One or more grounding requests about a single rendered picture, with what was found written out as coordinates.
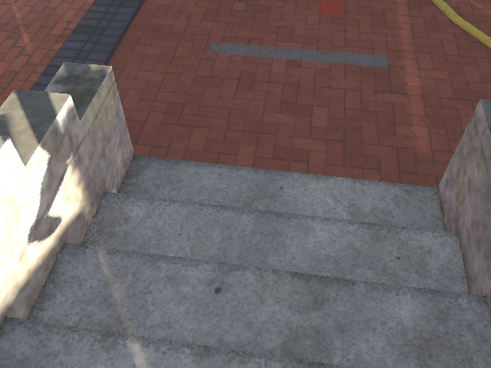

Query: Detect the stairs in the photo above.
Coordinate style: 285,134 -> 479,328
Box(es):
0,155 -> 491,368

